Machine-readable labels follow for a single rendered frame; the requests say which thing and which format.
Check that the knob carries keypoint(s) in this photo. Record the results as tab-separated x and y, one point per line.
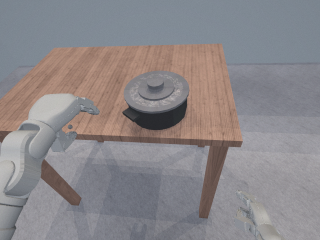
155	83

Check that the right robot forearm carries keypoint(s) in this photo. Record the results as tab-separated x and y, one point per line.
267	232

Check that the robot right hand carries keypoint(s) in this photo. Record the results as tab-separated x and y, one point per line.
247	221

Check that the robot left hand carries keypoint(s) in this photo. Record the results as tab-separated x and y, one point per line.
56	110

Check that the left robot forearm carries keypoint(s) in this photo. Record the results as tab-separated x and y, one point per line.
21	157

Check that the table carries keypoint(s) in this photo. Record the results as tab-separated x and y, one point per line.
101	74

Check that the lid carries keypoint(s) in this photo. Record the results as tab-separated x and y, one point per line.
143	99

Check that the pot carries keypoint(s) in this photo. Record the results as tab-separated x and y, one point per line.
157	121

